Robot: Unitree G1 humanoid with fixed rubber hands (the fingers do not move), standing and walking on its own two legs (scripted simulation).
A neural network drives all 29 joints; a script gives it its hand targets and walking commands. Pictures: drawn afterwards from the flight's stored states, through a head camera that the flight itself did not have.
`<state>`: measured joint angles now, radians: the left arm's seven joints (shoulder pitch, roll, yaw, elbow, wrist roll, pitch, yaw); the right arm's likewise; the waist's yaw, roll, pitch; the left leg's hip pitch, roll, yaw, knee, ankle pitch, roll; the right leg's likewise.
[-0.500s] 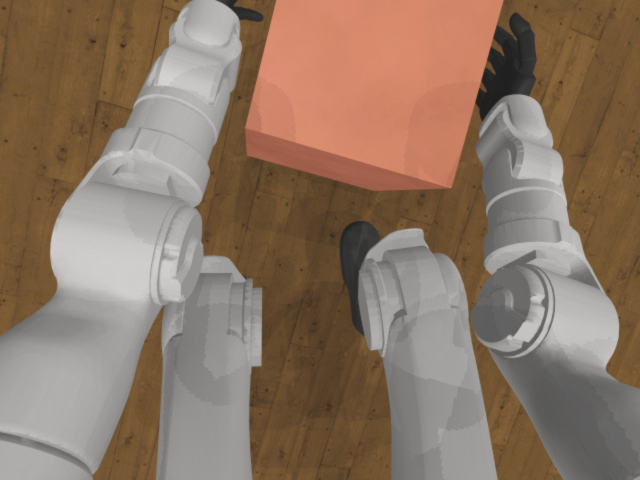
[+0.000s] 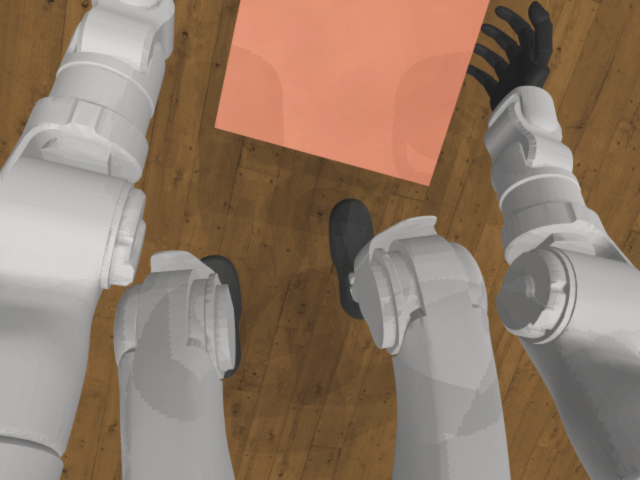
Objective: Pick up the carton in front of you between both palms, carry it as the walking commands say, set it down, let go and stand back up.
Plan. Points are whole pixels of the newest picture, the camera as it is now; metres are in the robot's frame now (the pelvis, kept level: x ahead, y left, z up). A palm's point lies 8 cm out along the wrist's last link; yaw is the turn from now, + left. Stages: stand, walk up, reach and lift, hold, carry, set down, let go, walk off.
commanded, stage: set down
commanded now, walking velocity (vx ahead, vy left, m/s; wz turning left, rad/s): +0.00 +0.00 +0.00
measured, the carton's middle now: (329, 68) +0.48 -0.09 -0.26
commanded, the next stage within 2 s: let go in 1.12 s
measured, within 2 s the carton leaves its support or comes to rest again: neither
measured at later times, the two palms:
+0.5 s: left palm out of the picture +0.59 +0.07 -0.05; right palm (638, 59) +0.45 -0.28 -0.04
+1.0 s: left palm out of the picture +0.59 +0.09 +0.10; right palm out of the picture +0.44 -0.28 +0.11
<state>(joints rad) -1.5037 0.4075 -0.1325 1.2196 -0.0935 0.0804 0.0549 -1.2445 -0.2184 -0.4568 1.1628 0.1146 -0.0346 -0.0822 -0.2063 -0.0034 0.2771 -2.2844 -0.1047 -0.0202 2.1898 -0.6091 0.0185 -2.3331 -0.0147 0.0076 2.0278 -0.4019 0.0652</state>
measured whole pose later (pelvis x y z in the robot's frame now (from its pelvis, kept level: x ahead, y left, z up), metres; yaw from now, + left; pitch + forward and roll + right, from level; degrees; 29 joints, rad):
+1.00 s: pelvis +0.04 -0.01 +0.19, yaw +1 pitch +47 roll -1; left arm -1.16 0.34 0.07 0.93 0.04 0.21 -0.01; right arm -0.81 -0.07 -0.40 0.63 0.08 0.14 -0.08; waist -0.22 0.04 -0.13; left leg -1.79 -0.07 -0.04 1.49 -0.52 0.00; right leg -1.86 0.01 0.01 1.38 -0.34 0.03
